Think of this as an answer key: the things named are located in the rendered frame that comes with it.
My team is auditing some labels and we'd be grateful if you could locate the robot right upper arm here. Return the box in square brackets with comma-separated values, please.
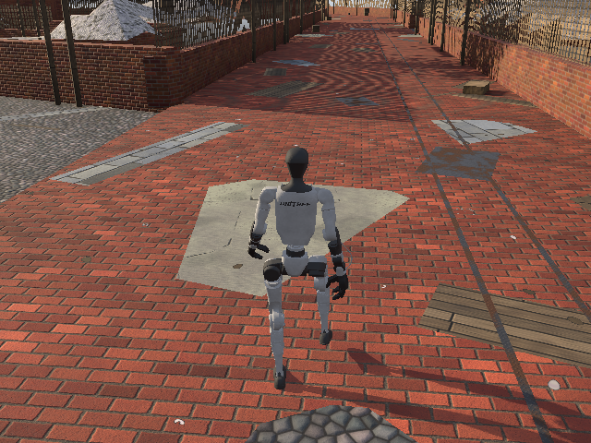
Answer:
[316, 187, 337, 241]

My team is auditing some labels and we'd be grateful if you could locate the robot shin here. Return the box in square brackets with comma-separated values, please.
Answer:
[269, 314, 284, 377]
[317, 276, 330, 333]

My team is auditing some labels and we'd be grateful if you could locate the robot left upper arm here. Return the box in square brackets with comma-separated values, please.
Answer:
[252, 186, 277, 235]

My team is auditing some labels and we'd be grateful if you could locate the robot right hand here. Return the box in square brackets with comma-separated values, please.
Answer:
[326, 273, 348, 300]

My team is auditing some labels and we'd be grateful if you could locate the left robot shin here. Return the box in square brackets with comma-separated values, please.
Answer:
[269, 314, 284, 377]

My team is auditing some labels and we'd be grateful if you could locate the left robot forearm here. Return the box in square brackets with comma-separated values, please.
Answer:
[248, 221, 263, 249]

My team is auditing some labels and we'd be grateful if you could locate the right robot forearm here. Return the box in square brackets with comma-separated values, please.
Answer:
[328, 227, 346, 276]

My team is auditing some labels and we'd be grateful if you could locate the right robot shin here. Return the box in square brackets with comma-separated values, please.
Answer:
[317, 276, 330, 333]

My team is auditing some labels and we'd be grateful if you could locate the robot left hand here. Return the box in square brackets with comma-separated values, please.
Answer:
[248, 244, 270, 259]

